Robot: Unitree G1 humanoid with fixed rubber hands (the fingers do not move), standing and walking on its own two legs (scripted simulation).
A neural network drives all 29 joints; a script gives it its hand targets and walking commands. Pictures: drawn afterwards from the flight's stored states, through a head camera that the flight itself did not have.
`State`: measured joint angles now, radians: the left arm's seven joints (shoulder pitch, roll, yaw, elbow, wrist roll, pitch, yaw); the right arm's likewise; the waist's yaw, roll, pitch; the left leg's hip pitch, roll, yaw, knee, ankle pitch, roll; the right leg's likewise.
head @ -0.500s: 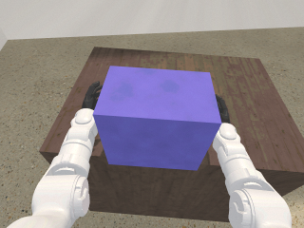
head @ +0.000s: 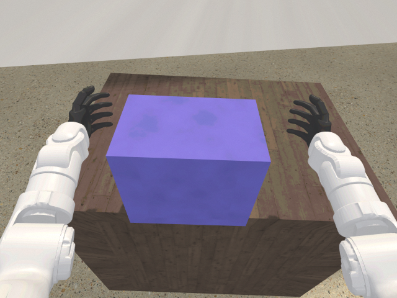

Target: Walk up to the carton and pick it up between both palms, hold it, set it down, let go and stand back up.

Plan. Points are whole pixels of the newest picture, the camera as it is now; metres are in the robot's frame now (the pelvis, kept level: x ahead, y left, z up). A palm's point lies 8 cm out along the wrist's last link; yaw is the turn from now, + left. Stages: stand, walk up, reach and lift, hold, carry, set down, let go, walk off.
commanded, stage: set down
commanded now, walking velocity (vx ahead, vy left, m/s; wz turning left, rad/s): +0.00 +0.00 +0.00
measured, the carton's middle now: (190, 163) +0.39 +0.05 +0.06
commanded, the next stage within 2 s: none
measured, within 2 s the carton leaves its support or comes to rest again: neither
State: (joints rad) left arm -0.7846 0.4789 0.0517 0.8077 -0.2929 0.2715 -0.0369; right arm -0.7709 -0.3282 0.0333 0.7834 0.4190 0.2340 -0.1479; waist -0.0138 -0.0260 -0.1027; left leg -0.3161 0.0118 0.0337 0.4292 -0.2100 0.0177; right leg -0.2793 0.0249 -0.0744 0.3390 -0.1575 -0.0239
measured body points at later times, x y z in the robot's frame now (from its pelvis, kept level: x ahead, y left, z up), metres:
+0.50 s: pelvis -0.01 -0.01 +0.00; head -0.02 +0.01 +0.45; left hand +0.41 +0.25 +0.17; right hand +0.41 -0.19 +0.17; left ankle +0.00 +0.10 -0.74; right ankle +0.00 -0.10 -0.74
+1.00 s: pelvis -0.02 +0.01 +0.00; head -0.03 +0.03 +0.45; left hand +0.35 +0.26 +0.10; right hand +0.34 -0.19 +0.11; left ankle +0.00 +0.10 -0.74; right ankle +0.00 -0.10 -0.74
